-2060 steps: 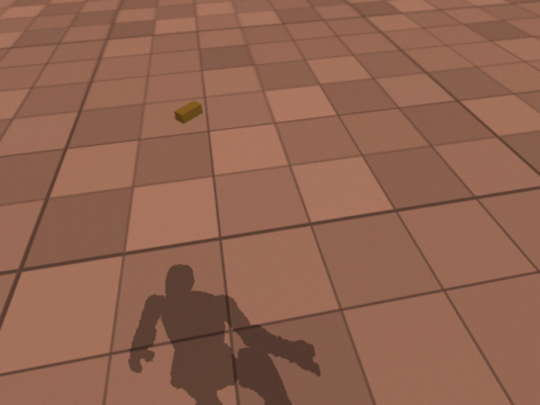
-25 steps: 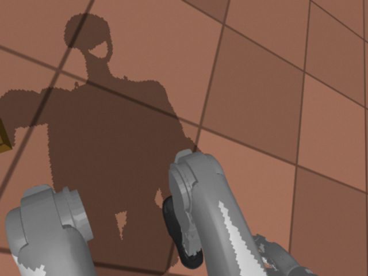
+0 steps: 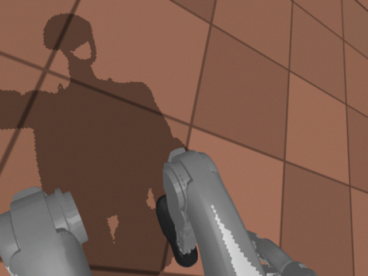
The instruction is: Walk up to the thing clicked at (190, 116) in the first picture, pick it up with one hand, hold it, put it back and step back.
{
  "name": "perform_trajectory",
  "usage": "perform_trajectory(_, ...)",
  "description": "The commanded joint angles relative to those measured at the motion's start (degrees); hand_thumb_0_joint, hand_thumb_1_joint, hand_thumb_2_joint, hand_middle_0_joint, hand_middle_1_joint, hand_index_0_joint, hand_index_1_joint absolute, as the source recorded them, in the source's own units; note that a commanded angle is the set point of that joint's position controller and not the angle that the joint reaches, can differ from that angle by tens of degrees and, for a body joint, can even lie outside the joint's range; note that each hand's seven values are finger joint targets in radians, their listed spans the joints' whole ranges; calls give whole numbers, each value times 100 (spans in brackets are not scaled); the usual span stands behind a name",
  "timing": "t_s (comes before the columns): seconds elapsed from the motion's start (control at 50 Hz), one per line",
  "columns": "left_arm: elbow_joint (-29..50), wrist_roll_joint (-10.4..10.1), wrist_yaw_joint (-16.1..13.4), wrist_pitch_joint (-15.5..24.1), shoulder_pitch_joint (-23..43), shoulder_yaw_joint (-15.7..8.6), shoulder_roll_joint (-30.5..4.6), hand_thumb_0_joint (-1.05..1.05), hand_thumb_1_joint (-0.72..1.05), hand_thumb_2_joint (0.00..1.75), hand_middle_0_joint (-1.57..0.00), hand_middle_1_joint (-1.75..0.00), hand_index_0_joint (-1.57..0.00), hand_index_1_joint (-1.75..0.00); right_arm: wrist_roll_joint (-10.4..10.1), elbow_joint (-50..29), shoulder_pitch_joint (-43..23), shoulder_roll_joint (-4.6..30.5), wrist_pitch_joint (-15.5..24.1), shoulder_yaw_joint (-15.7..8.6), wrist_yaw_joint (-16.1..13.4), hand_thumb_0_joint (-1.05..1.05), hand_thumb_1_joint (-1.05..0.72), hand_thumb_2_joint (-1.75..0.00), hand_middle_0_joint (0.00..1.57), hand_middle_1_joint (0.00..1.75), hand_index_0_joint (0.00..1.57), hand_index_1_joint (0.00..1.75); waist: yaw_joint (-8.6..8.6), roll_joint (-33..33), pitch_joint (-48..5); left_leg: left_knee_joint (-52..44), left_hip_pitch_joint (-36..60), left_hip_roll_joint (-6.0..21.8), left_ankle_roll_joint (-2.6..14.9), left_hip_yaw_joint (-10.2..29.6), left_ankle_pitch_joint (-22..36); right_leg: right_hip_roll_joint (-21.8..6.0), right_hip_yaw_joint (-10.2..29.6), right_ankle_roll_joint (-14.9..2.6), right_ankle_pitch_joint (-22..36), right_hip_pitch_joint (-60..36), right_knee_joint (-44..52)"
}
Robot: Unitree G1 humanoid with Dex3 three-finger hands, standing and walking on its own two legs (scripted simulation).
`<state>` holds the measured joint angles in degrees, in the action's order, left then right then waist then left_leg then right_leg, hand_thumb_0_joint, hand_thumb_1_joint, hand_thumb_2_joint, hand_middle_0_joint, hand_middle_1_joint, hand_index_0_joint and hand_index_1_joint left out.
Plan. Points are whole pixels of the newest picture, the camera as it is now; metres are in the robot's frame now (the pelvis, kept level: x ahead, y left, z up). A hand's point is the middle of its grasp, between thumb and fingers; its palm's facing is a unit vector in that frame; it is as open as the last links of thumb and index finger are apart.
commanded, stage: open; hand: left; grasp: from above
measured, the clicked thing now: out of the picture +0.41 +0.38 -0.26
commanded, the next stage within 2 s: withdraw in 0.92 s
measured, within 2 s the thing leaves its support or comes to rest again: neither
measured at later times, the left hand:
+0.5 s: hand out of the picture +0.41 +0.36 -0.24, palm faces -0.40 -0.18 -0.90, open 12.2 cm
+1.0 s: hand out of the picture +0.41 +0.37 -0.23, palm faces -0.43 -0.19 -0.88, open 13.9 cm
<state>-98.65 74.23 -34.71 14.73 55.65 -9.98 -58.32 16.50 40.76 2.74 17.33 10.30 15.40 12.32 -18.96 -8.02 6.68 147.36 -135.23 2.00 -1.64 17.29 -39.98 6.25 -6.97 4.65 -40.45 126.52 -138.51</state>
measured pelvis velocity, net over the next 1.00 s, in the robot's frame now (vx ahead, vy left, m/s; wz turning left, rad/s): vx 0.00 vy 0.00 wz -0.01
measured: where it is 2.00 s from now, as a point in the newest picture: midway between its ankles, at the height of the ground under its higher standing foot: (134, 265)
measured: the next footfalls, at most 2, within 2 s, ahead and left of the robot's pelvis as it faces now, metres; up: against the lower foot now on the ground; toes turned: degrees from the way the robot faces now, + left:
none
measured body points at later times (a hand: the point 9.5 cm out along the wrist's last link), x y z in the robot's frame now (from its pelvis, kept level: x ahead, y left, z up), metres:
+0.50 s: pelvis +0.00 +0.00 +0.00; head +0.25 +0.14 +0.34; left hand +0.43 +0.37 -0.18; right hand +0.08 -0.25 -0.06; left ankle +0.06 +0.14 -0.26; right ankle +0.11 -0.13 -0.26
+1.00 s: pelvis +0.00 +0.00 +0.00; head +0.25 +0.14 +0.34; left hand +0.43 +0.37 -0.18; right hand +0.09 -0.25 -0.06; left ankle +0.06 +0.14 -0.26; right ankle +0.11 -0.13 -0.26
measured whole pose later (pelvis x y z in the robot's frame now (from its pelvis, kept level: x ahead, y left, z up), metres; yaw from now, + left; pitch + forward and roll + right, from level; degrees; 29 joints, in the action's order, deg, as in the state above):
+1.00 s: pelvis +0.00 +0.00 +0.00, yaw +0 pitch +26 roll -14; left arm -97.0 72.4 -32.5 15.8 55.2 -9.3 -60.1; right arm 16.8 40.1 2.4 18.2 11.0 16.8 13.0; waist -19.0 -8.6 8.2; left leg 147.2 -134.8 2.0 -2.1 18.2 -40.0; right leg 6.0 -7.7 5.1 -39.9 126.2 -138.0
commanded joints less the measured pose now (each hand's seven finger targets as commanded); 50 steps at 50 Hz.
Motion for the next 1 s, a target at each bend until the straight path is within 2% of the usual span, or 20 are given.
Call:
perform_trajectory(0.0,493,-122,-191,59,1344,-80,-1513,0,69,84,-105,-70,-105,-70,-8,-62,828,1859,29,-431,-70,0,-90,-90,20,30,20,30,-172,2826,-3246,-1502,2724,154,174,-799,929,109,-960,-520,1411,-1498,1150)
perform_trajectory(0.12,471,-123,-200,64,1277,-45,-1491,0,21,72,-59,-69,-60,-69,52,-90,833,1892,63,-384,-62,0,-89,-90,20,30,20,30,-190,2828,-3256,-1459,2810,161,176,-797,951,123,-953,-501,1451,-1583,1164)
perform_trajectory(0.2,467,-87,-216,106,1301,14,-1562,0,-6,73,-46,-72,-47,-71,45,-98,760,1880,91,-346,-51,0,-89,-90,20,30,20,30,-193,2873,-3161,-1449,2745,168,167,-786,852,126,-946,-514,1365,-1534,1139)
perform_trajectory(0.3,615,-95,-271,124,1332,-19,-1579,0,-22,76,-35,-75,-35,-75,49,-89,832,1962,152,-381,-39,0,-89,-90,20,30,20,30,-213,2839,-3275,-1384,2756,173,184,-806,918,140,-910,-492,1459,-1641,1195)
perform_trajectory(0.32,700,-133,-318,137,1382,-134,-1692,0,-22,77,-34,-77,-34,-76,70,-50,828,1948,150,-358,-45,0,-89,-90,20,30,20,30,-174,2888,-3340,-1417,2759,176,178,-796,915,143,-940,-489,1449,-1683,1225)
perform_trajectory(0.38,670,-95,-322,97,1337,-84,-1668,0,-25,85,-33,-80,-32,-81,55,-45,793,1932,174,-381,-23,0,-89,-90,20,30,20,30,-148,3029,-3265,-1460,2802,186,139,-779,878,126,-949,-525,1374,-1576,1127)
perform_trajectory(0.4,759,-115,-304,90,1409,42,-1496,0,-27,85,-31,-82,-30,-82,61,-87,756,1971,189,-422,-12,0,-89,-90,20,30,20,30,-177,3095,-3334,-1454,2857,183,135,-774,949,134,-967,-522,1445,-1548,1118)
perform_trajectory(0.42,723,-106,-314,54,1285,-56,-1583,0,-30,83,-28,-82,-27,-82,68,-59,827,1986,182,-426,-16,0,-89,-90,20,30,20,30,-171,3072,-3486,-1451,2997,192,128,-756,1096,155,-990,-519,1589,-1660,1122)
perform_trajectory(0.48,825,-149,-300,8,1346,46,-1465,0,-35,86,-23,-86,-23,-86,42,-58,800,1974,219,-432,19,0,-89,-90,20,30,20,30,-134,3155,-3444,-1472,3060,183,108,-760,1194,134,-993,-524,1655,-1592,1083)
perform_trajectory(0.52,805,-218,-321,0,1242,-120,-1554,0,-35,89,-22,-89,-22,-89,50,-55,799,2003,200,-445,19,0,-89,-90,20,30,20,30,-106,3161,-3480,-1517,3020,183,104,-748,1212,130,-1019,-514,1677,-1653,1109)
perform_trajectory(0.58,790,-154,-246,-77,1195,-48,-1517,0,-42,93,-16,-94,-16,-94,50,-26,876,2008,206,-494,48,0,-89,-90,20,30,20,30,-131,3215,-3457,-1472,3080,182,106,-793,1284,131,-969,-521,1745,-1632,1092)
perform_trajectory(0.6,868,-217,-216,-67,1367,117,-1294,0,-43,93,-15,-94,-15,-94,51,-37,846,1954,213,-457,62,0,-89,-90,20,30,20,30,-173,3270,-3398,-1514,3031,174,96,-774,1245,120,-993,-525,1696,-1603,1091)
perform_trajectory(0.62,787,-224,-225,-103,1164,-96,-1528,0,-46,94,-13,-96,-13,-96,42,-15,855,2009,194,-495,50,0,-89,-90,20,30,20,30,-108,3214,-3524,-1516,3140,189,97,-758,1375,130,-987,-525,1808,-1679,1103)
perform_trajectory(0.66,817,-249,-189,-106,1235,-134,-1620,0,-49,98,-11,-97,-10,-97,-6,-45,866,2008,183,-499,56,0,-89,-90,20,30,20,30,-97,3118,-3370,-1499,2927,177,126,-774,1237,109,-951,-521,1683,-1649,1139)
perform_trajectory(0.7,805,-242,-144,-102,1223,-83,-1516,0,-49,101,-11,-100,-10,-101,25,-58,903,2006,173,-511,60,0,-89,-90,20,30,20,30,-170,3152,-3336,-1514,2978,171,124,-774,1234,105,-965,-520,1694,-1640,1146)
perform_trajectory(0.72,782,-271,-129,-86,1195,-47,-1429,0,-51,102,-10,-100,-9,-101,25,-51,828,1994,162,-506,50,0,-89,-90,20,30,20,30,-124,3083,-3376,-1519,2953,184,124,-771,1193,115,-959,-525,1655,-1632,1157)
perform_trajectory(0.82,776,-306,12,7,1346,45,-1429,0,-51,102,-8,-103,-7,-103,4,-81,885,1955,136,-443,56,0,-89,-90,20,30,20,30,-257,3000,-3285,-1492,2936,173,137,-736,1183,83,-980,-511,1644,-1610,1143)
perform_trajectory(0.84,784,-340,0,46,1265,-45,-1487,0,-52,104,-8,-104,-7,-104,-3,-71,864,1945,113,-417,31,0,-89,-90,20,30,20,30,-188,2982,-3330,-1546,2938,177,130,-714,1150,90,-989,-514,1597,-1660,1178)
perform_trajectory(0.88,765,-333,32,97,1302,48,-1479,0,-53,103,-7,-103,-7,-104,-10,-119,818,1943,113,-406,16,0,-89,-90,20,30,20,30,-200,2851,-3250,-1445,2809,173,171,-769,994,91,-923,-501,1507,-1659,1238)
perform_trajectory(0.98,819,-238,-36,189,1196,-39,-1612,0,-51,104,-8,-104,-7,-104,21,-101,877,1978,75,-406,-26,0,-88,-90,20,30,20,30,-147,2906,-3400,-1458,2869,176,171,-794,1078,125,-898,-503,1575,-1806,1254)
